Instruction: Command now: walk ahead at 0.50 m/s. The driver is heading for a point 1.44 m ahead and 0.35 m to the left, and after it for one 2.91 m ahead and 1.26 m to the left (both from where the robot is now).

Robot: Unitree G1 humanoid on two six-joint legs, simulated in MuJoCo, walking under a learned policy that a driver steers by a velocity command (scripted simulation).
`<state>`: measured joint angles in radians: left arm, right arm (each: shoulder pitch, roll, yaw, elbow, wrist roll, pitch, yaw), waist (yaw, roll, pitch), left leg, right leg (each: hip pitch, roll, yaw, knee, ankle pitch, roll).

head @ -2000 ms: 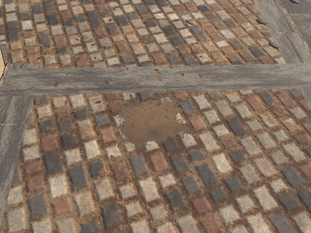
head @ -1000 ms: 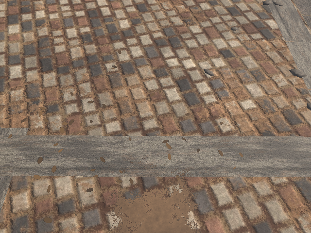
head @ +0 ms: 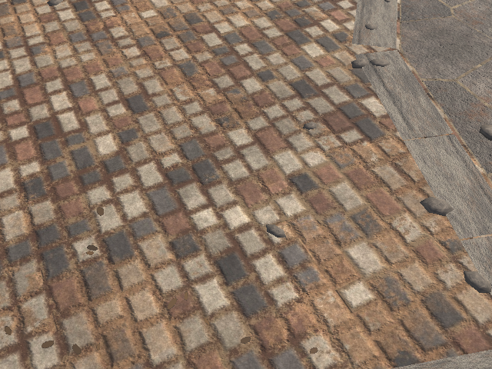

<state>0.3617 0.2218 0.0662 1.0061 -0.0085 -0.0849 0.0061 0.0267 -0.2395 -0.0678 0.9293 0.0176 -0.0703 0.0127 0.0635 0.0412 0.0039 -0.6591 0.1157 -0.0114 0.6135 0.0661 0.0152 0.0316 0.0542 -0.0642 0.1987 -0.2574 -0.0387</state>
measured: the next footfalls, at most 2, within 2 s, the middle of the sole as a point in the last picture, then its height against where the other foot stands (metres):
left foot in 0.12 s outside the picture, level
right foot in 0.68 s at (308, 339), level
